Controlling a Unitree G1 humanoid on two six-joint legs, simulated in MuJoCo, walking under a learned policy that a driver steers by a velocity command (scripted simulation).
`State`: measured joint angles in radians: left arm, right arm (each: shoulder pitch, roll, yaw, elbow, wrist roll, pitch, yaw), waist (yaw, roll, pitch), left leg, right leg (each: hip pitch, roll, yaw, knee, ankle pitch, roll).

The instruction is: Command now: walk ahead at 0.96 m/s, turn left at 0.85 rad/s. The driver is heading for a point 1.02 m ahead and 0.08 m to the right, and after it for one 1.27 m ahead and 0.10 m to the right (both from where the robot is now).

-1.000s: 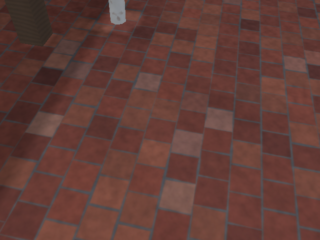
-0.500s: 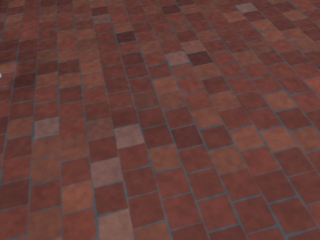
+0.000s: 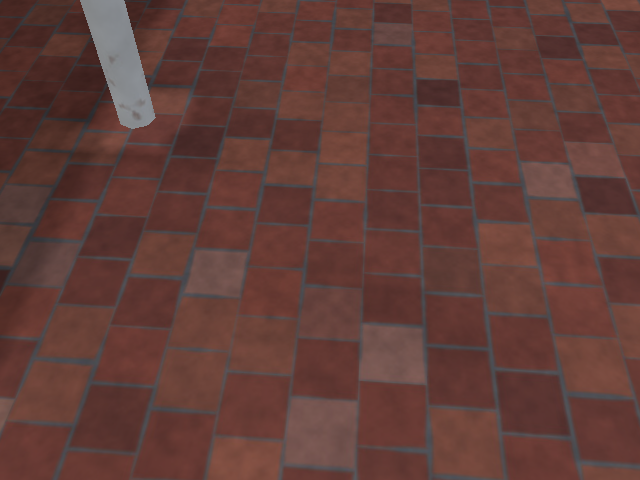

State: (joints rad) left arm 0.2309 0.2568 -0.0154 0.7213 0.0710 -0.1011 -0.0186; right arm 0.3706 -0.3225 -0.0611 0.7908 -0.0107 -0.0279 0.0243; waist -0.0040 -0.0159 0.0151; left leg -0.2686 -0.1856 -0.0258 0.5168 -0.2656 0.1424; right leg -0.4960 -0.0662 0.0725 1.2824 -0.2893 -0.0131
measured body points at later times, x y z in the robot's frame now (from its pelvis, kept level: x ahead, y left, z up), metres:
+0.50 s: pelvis +0.49 -0.01 +0.01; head +0.51 +0.00 +0.46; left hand +0.39 +0.27 -0.11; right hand +0.75 -0.21 -0.06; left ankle +0.51 +0.12 -0.66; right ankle +0.47 -0.10 -0.73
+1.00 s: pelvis +0.95 +0.03 -0.01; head +0.98 +0.02 +0.44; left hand +1.27 +0.20 -0.06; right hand +0.80 -0.23 -0.13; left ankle +0.80 +0.19 -0.73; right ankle +1.10 -0.10 -0.67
